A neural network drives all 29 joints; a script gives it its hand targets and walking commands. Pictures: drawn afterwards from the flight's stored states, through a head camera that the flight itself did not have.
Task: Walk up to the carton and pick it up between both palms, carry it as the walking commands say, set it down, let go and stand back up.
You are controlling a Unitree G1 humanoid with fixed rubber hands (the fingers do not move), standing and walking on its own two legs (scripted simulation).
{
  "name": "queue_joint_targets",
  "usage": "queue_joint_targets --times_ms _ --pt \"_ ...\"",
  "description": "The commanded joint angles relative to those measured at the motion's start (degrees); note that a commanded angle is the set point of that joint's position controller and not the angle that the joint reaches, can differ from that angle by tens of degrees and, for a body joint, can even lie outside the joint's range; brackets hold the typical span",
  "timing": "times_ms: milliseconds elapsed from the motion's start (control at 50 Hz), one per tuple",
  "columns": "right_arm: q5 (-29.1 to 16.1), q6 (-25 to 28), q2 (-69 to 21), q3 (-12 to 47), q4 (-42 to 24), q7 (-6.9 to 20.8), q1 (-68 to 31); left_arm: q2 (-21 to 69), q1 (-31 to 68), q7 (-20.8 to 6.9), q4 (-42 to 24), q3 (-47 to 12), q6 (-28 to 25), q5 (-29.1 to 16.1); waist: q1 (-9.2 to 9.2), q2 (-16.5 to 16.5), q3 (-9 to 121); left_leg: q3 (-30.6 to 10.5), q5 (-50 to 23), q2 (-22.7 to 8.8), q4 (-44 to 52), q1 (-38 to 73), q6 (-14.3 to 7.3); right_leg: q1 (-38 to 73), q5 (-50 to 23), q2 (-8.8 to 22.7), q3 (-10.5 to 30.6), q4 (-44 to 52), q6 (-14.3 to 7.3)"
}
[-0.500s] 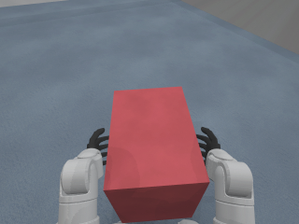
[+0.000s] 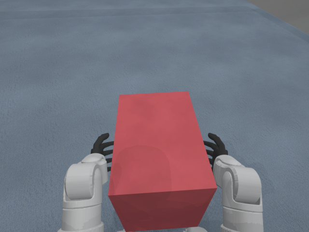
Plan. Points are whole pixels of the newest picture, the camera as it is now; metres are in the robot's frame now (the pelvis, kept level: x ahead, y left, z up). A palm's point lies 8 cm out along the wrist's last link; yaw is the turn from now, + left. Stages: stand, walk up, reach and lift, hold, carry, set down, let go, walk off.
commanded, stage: carry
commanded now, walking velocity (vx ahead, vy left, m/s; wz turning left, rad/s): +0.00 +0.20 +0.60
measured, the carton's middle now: (157, 159) +0.32 +0.00 +0.00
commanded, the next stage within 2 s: none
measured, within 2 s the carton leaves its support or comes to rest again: neither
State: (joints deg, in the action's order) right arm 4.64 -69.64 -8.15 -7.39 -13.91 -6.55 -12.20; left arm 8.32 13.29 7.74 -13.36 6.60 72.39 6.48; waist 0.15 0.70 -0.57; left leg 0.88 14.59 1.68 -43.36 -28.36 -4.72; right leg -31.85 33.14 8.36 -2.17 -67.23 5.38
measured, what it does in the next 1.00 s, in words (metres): steps to the left, turning left: right foot, then left foot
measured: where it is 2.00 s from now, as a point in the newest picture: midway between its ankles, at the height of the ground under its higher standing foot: outside the picture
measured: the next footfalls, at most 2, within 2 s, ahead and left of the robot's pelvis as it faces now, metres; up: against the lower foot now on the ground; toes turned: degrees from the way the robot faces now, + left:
right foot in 0.18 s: +0.04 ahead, -0.03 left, +0.00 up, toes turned -2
left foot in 0.36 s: -0.03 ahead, +0.32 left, +0.00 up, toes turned +15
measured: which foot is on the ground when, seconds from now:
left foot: down 0.00-0.16, up 0.18-0.34, down 0.36-0.72, up 0.74-0.86, down 0.88-1.00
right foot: up 0.00-0.16, down 0.18-0.36, up 0.38-0.72, down 0.74-0.88, up 0.90-1.00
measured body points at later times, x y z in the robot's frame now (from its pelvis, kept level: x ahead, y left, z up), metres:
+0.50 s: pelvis -0.13 +0.23 +0.00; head -0.13 +0.26 +0.45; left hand +0.09 +0.46 +0.05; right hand +0.18 +0.18 +0.07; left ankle -0.07 +0.31 -0.71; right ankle -0.07 +0.06 -0.64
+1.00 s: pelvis -0.26 +0.41 +0.01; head -0.31 +0.41 +0.46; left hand -0.03 +0.62 +0.09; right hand +0.04 +0.34 +0.10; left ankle -0.18 +0.47 -0.71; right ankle -0.19 +0.25 -0.67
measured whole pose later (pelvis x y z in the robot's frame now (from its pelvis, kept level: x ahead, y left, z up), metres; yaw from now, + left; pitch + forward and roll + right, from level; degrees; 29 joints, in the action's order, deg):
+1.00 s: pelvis -0.26 +0.41 +0.01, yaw +16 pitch -2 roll -4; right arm 6.0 -72.0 -8.0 -8.3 -10.9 -6.0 -11.4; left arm 8.5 14.1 7.4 -8.0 6.2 73.6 7.5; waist -0.1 -2.0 5.9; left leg -0.5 11.3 3.1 -36.7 -24.1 -5.3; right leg -24.4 27.0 1.2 -1.5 -51.4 -0.4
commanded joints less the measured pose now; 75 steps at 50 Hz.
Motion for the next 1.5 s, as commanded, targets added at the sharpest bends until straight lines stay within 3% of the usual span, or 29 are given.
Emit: queue_joint_targets --times_ms 0,100,140,160,180,200,240,300,340,380,400,440,620,700,720,740,780,840,900,960,1080,1100,1140,1160,1200,1260,1340,1440,1480 --pt "-24.41 2.24 -55.31 39.70 -14.97 16.19 -32.93 58.75 35.33 -14.67 -15.02 -43.13 -4.64 -26.58 1.44 -12.88 30.74 -20.62 -19.12 -9.62 18.20 29.78 0.56 -10.27 -4.64 -3.71 -0.08 -5.14 -0.86" --pt "-23.01 1.77 -54.92 38.82 -17.90 14.78 -31.53 55.44 31.39 -14.33 -20.36 -41.60 -3.99 -26.90 -0.07 -8.75 32.30 -16.00 -19.80 -6.46 28.00 22.12 8.77 9.03 -6.63 -6.23 -3.64 14.59 -3.19" --pt "-21.99 1.18 -52.89 39.30 -17.97 14.24 -30.27 55.05 26.79 -14.18 -17.66 -42.24 -3.33 -26.26 -2.81 -17.41 30.99 -5.17 -36.49 0.81 27.57 0.49 28.96 38.56 -1.54 -9.03 -9.59 39.58 -8.28" --pt "-22.08 0.03 -52.11 39.38 -16.62 14.05 -30.32 53.90 23.70 -14.16 -13.55 -39.61 -3.38 -25.32 -4.31 4.36 30.64 4.67 -10.04 9.36 -2.09 -2.57 31.58 42.98 -11.30 4.10 -0.48 59.50 -14.18" --pt "-23.39 -0.53 -52.04 41.24 -16.70 14.62 -30.77 55.24 20.17 -14.29 -12.18 -38.24 -3.71 -24.79 -1.65 28.14 36.71 -6.66 18.53 0.77 -35.80 -5.14 18.77 38.22 -18.97 28.94 26.22 50.45 -20.07" --pt "-24.32 -0.78 -51.71 42.30 -18.21 15.23 -30.91 54.25 17.50 -14.24 -11.54 -36.79 -3.45 -22.41 0.12 15.70 31.98 -14.56 16.27 -5.67 -41.66 -11.83 13.50 33.83 -28.72 32.75 30.23 49.53 -21.11" --pt "-23.04 -0.24 -52.10 42.04 -18.94 15.13 -37.13 53.49 29.74 -15.34 -17.51 -38.69 -3.86 -23.54 0.15 5.01 27.82 -12.59 8.18 -6.78 -32.87 -11.38 8.64 32.26 -41.89 21.37 7.69 41.03 -12.90" --pt "-22.53 -1.32 -51.64 41.13 -9.13 15.36 -29.42 52.46 29.27 -15.87 -9.54 -36.40 -1.74 -22.11 0.96 18.81 22.35 0.57 15.90 -3.51 1.24 5.99 6.75 19.74 -40.28 12.64 -2.49 35.32 -7.42" --pt "-23.34 -0.62 -50.63 39.93 -7.93 15.77 -29.16 53.66 25.18 -16.08 -7.78 -36.44 -1.67 -22.44 0.58 6.67 21.29 8.23 5.58 3.72 15.38 15.48 7.67 15.17 -38.00 8.72 -7.71 25.98 -4.31" --pt "-23.12 -0.89 -51.76 38.93 -4.72 16.38 -27.96 52.84 27.70 -15.37 -9.64 -37.87 -0.84 -21.25 1.13 -34.96 21.59 -34.42 -28.12 -23.50 24.33 24.71 -3.51 -12.16 14.76 -6.52 -9.83 3.92 3.86" --pt "-23.18 0.34 -54.21 38.70 -6.46 16.52 -32.94 54.48 36.67 -15.76 -11.97 -41.09 -1.05 -23.86 1.12 -24.62 19.43 -32.89 -25.15 -22.42 23.92 15.29 -8.65 -5.09 10.75 -2.30 2.28 -4.77 0.23" --pt "-22.26 0.01 -54.63 38.83 -9.20 16.23 -32.92 58.42 38.14 -16.04 -10.67 -42.32 -2.56 -27.26 0.91 -7.99 20.86 -27.34 -5.95 -16.81 23.78 15.82 -1.50 -8.92 1.00 -3.31 0.66 -6.05 -0.90" --pt "-21.09 1.52 -54.19 37.16 -13.60 14.44 -29.70 57.91 34.68 -15.14 -15.93 -43.16 -2.94 -27.74 -0.07 -8.26 31.20 -19.03 -7.02 -13.62 30.98 27.65 9.71 2.73 -7.46 -7.34 -0.78 9.87 -4.09" --pt "-20.28 1.31 -54.55 37.83 -11.09 14.32 -27.92 56.78 26.51 -15.35 -11.54 -41.39 -3.09 -26.41 -3.88 -17.00 32.76 -3.10 -38.58 -2.43 24.08 21.80 33.38 30.45 -5.27 -11.39 -11.75 51.63 -11.19" --pt "-20.34 1.09 -52.53 39.18 -11.87 14.53 -27.23 54.82 24.37 -15.19 -9.50 -39.46 -3.56 -25.33 -4.73 1.55 31.05 6.73 -28.08 7.54 -3.27 15.89 40.11 36.73 -14.69 -0.08 -4.49 66.68 -17.55" --pt "-22.02 0.29 -53.00 40.85 -11.45 14.96 -26.74 56.43 25.14 -15.33 -10.63 -39.55 -4.11 -25.30 -1.36 30.32 36.40 -8.05 17.40 -0.69 -34.20 12.58 23.37 29.26 -23.50 21.45 22.21 53.38 -22.81" --pt "-22.16 0.54 -52.20 39.65 -11.29 14.93 -33.99 55.87 34.35 -15.76 -12.47 -40.17 -3.01 -26.55 1.43 5.98 25.20 -18.61 10.42 -5.57 -24.29 1.51 9.54 21.89 -31.85 13.47 6.83 45.79 -15.54" --pt "-22.18 -1.41 -51.58 41.28 -9.91 16.03 -35.57 55.52 31.56 -16.87 -5.62 -38.27 -0.81 -23.80 1.14 4.98 21.72 -3.87 3.92 -3.60 20.40 15.20 4.87 16.67 -21.01 3.26 -0.05 36.50 -10.24" --pt "-24.04 -1.83 -55.30 40.94 -3.08 17.90 -35.04 55.63 34.10 -15.82 -5.32 -38.93 -0.59 -21.11 0.29 -22.53 18.27 -33.54 9.19 -19.29 32.54 7.34 -1.86 5.87 2.68 -8.54 -1.26 19.33 -3.17" --pt "-23.98 -0.73 -54.66 40.37 -8.89 17.53 -40.33 60.07 38.59 -15.96 -4.07 -39.16 -1.97 -24.31 0.05 -9.33 18.22 -30.16 27.28 -13.59 36.93 6.65 6.22 6.06 -5.25 -9.71 0.42 8.22 -6.82" --pt "-25.05 0.74 -57.77 39.67 -13.31 16.30 -41.24 59.96 36.66 -15.38 -13.06 -40.69 -3.46 -27.04 -4.02 -10.38 27.26 0.82 -17.67 3.63 18.14 15.40 32.30 32.93 -8.01 -9.18 -6.89 59.28 -15.39" --pt "-25.30 0.11 -55.38 39.14 -12.25 16.17 -37.96 60.53 36.61 -14.80 -12.56 -39.72 -3.70 -27.33 -2.86 15.81 32.60 -2.31 7.65 3.83 -14.45 19.74 23.34 25.67 -14.56 6.84 12.42 57.45 -19.53" --pt "-24.14 0.01 -53.15 39.47 -12.16 15.18 -35.68 57.64 35.30 -14.79 -13.70 -40.21 -2.86 -26.87 1.18 6.34 29.41 -8.77 10.37 -0.38 -19.32 6.50 10.96 21.31 -15.37 14.82 21.66 52.01 -21.07" --pt "-22.02 -0.18 -52.21 39.67 -9.44 14.24 -31.47 53.38 31.04 -15.92 -12.35 -39.28 -1.81 -26.53 1.17 4.85 27.96 -11.13 5.97 -4.55 -6.42 4.88 5.51 22.90 -20.22 8.44 6.67 45.51 -14.79" --pt "-20.36 -2.33 -53.59 40.22 -4.46 14.47 -33.09 53.94 33.01 -16.36 -5.63 -38.23 -0.58 -24.41 1.54 9.88 24.49 -6.38 2.15 -3.76 20.39 12.24 2.38 18.67 -16.75 2.19 3.23 39.50 -12.47" --pt "-23.76 -1.31 -52.92 41.20 -8.45 15.93 -35.66 55.20 31.10 -16.59 -3.55 -38.68 -0.47 -23.37 -0.42 -15.28 22.56 -30.30 -6.03 -17.72 27.19 18.22 -0.03 4.74 -2.67 -7.35 2.07 26.58 -5.92" --pt "-23.57 -0.50 -56.05 39.60 -9.39 16.31 -39.52 60.21 36.22 -15.95 -5.99 -39.99 -2.93 -24.93 -0.86 -3.98 22.07 -25.40 20.04 -13.59 38.40 13.12 11.63 6.09 -7.93 -10.86 0.33 13.19 -8.85" --pt "-24.09 0.55 -56.72 39.60 -12.40 15.89 -33.87 57.06 34.54 -14.82 -16.90 -43.66 -3.79 -27.61 -3.65 -17.87 27.65 1.19 -26.97 3.42 23.86 11.49 35.81 33.53 -2.28 -13.73 -9.79 48.64 -13.94" --pt "-24.75 -0.30 -51.76 41.45 -14.02 15.87 -33.67 56.64 28.21 -14.12 -12.57 -38.66 -3.56 -24.64 -0.09 18.91 31.47 -9.01 11.24 -0.65 -18.51 11.59 17.84 23.84 -24.55 14.28 21.89 49.78 -21.06"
